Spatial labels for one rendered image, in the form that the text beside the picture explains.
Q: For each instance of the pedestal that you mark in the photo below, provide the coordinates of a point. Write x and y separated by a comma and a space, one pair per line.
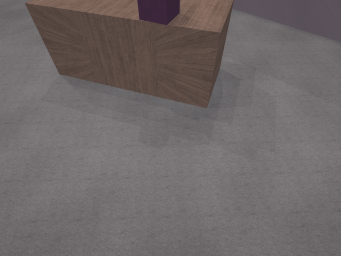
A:
104, 41

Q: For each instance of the carton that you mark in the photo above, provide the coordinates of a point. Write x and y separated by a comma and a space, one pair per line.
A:
158, 11

